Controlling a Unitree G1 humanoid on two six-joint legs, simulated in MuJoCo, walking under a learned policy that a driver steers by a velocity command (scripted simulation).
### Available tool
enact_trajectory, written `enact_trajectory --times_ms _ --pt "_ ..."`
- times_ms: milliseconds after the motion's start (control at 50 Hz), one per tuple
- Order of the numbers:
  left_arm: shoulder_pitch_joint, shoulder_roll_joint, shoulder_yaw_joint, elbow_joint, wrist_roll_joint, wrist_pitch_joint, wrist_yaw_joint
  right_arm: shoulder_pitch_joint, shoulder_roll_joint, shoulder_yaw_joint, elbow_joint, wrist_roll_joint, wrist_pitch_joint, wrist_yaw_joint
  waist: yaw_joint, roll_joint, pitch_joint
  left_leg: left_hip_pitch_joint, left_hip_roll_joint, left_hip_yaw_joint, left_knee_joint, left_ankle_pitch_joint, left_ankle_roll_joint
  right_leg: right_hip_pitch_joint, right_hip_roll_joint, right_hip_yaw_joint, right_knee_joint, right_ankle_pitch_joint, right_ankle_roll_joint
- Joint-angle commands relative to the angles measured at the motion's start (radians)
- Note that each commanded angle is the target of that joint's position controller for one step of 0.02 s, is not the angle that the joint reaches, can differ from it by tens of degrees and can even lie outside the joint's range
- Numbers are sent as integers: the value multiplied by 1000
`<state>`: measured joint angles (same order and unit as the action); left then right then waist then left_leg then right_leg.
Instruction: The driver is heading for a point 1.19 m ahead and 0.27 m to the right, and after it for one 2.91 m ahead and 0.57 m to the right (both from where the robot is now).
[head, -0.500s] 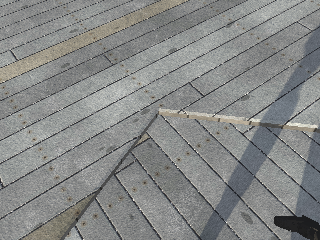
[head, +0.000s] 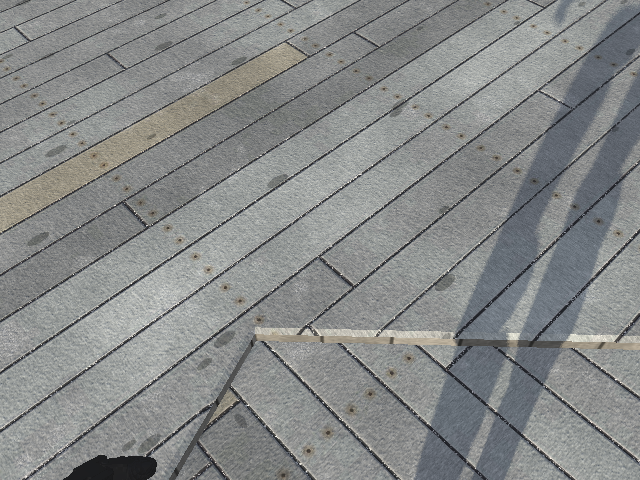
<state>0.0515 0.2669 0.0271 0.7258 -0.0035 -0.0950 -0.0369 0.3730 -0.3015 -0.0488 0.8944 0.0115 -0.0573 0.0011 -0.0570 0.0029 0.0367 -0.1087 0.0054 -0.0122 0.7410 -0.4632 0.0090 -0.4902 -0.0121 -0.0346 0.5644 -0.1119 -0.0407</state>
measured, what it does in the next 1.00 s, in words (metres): walks ahead, turning right: left foot, then right foot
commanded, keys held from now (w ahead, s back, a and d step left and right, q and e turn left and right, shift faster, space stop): w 0.42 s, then w+e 0.58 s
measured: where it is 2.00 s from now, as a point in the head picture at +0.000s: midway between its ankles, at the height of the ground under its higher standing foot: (404, 254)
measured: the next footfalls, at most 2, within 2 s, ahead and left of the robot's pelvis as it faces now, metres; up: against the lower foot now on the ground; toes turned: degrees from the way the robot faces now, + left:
left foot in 0.50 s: +0.45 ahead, +0.14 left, +0.00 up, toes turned +1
right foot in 0.94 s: +0.68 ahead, -0.17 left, +0.03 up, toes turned -24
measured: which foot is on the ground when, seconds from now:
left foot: up 0.00-0.48, down 0.50-1.00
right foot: down 0.00-0.52, up 0.54-0.92, down 0.94-1.00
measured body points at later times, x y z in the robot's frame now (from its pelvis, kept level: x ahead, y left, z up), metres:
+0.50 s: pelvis +0.28 +0.02 +0.00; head +0.31 +0.03 +0.45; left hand +0.25 +0.31 -0.13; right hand +0.51 -0.21 -0.08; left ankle +0.41 +0.13 -0.73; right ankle +0.11 -0.10 -0.72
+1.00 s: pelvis +0.54 +0.00 +0.01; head +0.57 -0.02 +0.46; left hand +0.79 +0.17 -0.09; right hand +0.49 -0.28 -0.13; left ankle +0.41 +0.14 -0.72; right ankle +0.64 -0.15 -0.69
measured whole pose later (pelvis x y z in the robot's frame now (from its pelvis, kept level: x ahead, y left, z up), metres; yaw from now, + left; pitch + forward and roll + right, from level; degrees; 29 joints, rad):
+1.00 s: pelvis +0.54 +0.00 +0.01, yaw -16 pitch +2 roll +0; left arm 0.09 0.23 0.05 0.71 -0.02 -0.01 -0.05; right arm 0.29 -0.28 -0.07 0.91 0.01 -0.04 -0.02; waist -0.07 0.02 0.06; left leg 0.10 0.05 0.29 0.28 -0.38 -0.04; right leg -0.59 -0.05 -0.07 0.70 -0.26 -0.03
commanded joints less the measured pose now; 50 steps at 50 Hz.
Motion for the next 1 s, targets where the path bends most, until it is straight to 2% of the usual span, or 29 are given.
enact_trajectory --times_ms 20,40,60,80,100,140,160,200,280,340,400,440,460,480,500,520,540,560,580,600,620,660,720,760,820,880,920,960,1000 --pt "338 187 59 28 -1 6 10 -11 -135 -18 -98 30 -54 11 164 -161 -266 -664 12 -110 569 -48 36 774 -345 627 -267 -256 -221" --pt "260 167 51 12 0 6 10 -71 -131 -16 -113 29 -57 9 133 -93 -172 -649 66 -74 531 47 40 626 -308 499 -285 -171 -196" --pt "206 139 44 7 5 6 7 -103 -120 -18 -116 11 -53 4 106 -47 -98 -619 99 -60 470 117 35 498 -268 411 -323 -90 -187" --pt "179 124 39 4 14 0 6 -87 -108 -21 -113 5 -43 2 71 -85 -79 -552 130 -68 424 167 29 411 -242 354 -352 -17 -181" --pt "166 118 39 6 13 -5 4 -63 -91 -18 -102 3 -32 3 53 -94 -79 -507 137 -65 402 192 19 371 -222 313 -378 28 -185" --pt "172 124 43 22 9 -16 5 -56 -64 -15 -93 -1 -12 -4 36 -73 -66 -496 142 -54 365 239 2 324 -200 242 -420 76 -193" --pt "183 145 48 34 7 -19 8 -84 -56 -12 -107 -3 -8 -5 37 -86 -44 -522 147 -52 317 269 -12 312 -212 226 -434 124 -208" --pt "217 152 51 56 4 -15 17 -159 -54 -11 -130 -11 -11 -5 56 -67 -20 -574 148 -48 195 363 -29 343 -198 176 -443 178 -200" --pt "271 167 53 84 -4 -4 32 -295 -27 0 -161 -6 -26 9 104 -55 6 -540 111 -13 -60 550 -25 371 -164 102 -457 153 -161" --pt "330 180 57 118 -10 7 36 -386 -27 4 -188 2 -35 22 137 -55 30 -538 87 0 -161 571 -14 441 -191 103 -443 131 -159" --pt "352 185 62 143 -15 23 42 -435 -41 2 -215 5 -44 39 133 -61 43 -559 75 -11 -223 500 18 547 -239 118 -393 187 -146" --pt "347 192 67 151 -17 33 47 -413 -62 -5 -214 2 -48 46 105 -73 23 -496 58 -5 -248 428 43 585 -255 133 -334 295 -130" --pt "333 201 69 150 -17 37 48 -362 -82 -15 -204 0 -51 43 70 -84 -9 -407 31 14 -261 394 57 585 -244 135 -270 429 -121" --pt "312 197 66 146 -15 43 49 -240 -114 -35 -168 -2 -53 37 0 -75 -82 -227 2 41 -294 411 81 553 -203 111 -132 549 -100" --pt "309 161 49 128 -3 43 50 -66 -170 -57 -124 -12 -53 25 -69 -46 -220 71 75 -22 -242 452 122 404 -148 82 92 451 -69" --pt "417 52 16 104 0 27 43 56 -269 -85 -103 -30 -45 16 -53 161 -382 501 341 -420 -254 330 258 -16 4 13 487 50 10" --pt "419 65 16 122 -13 8 41 73 -199 -66 -99 -18 -39 17 -66 237 -446 534 418 -672 -390 215 293 -165 59 144 663 -473 16" --pt "340 162 46 104 -43 0 38 7 -143 -47 -104 -10 -39 14 -64 161 -286 404 385 -541 -423 140 238 -246 -1 183 734 -427 5" --pt "279 166 48 84 -48 -1 40 -66 -114 -38 -113 -8 -40 11 -36 119 -181 261 353 -409 -455 162 204 -248 -54 149 709 -335 0" --pt "245 153 52 81 -34 6 46 -129 -76 -28 -112 -10 -43 14 -8 70 -96 128 309 -307 -505 214 180 -218 -85 137 654 -265 4" --pt "266 136 57 83 -28 19 50 -165 -63 -25 -110 -19 -52 15 28 116 -68 37 289 -235 -540 274 171 -156 -115 144 616 -209 10" --pt "306 90 54 96 -28 47 49 -201 -50 -27 -98 -25 -64 18 61 113 -43 -54 259 -123 -591 370 173 -88 -130 140 597 -164 23" --pt "261 70 55 61 -21 68 52 -200 -80 -38 -74 -29 -72 8 73 78 -1 -66 261 -2 -617 494 186 -159 -140 148 525 -66 45" --pt "212 67 56 42 -19 63 45 -181 -93 -43 -61 -31 -66 -3 59 60 5 -36 242 64 -621 523 174 -184 -132 135 415 38 49" --pt "132 39 45 15 -15 59 24 -157 -112 -46 -53 -25 -52 -14 26 45 19 2 234 143 -619 543 159 -158 -119 72 257 147 40" --pt "35 29 37 -35 -15 65 6 -100 -132 -53 -35 -16 -29 -18 -12 26 56 120 286 159 -595 580 159 -228 -111 36 192 120 18" --pt "-33 23 30 -83 -17 70 -6 -67 -149 -60 -21 0 -3 -18 -29 35 83 210 315 164 -567 625 147 -281 -102 9 142 10 1" --pt "-47 44 38 -110 -20 70 -18 -66 -158 -62 -26 3 16 -21 -15 33 54 265 303 207 -484 875 119 -221 -56 -50 95 -45 -23" --pt "-4 78 63 -110 -23 71 -24 -25 -175 -64 -22 6 31 -27 18 54 -52 299 268 244 -281 1283 94 -36 54 -143 75 -107 -43"
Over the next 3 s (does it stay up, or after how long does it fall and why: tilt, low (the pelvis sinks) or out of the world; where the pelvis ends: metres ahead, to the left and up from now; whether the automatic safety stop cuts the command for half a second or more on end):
stays up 1.10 -0.36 0.05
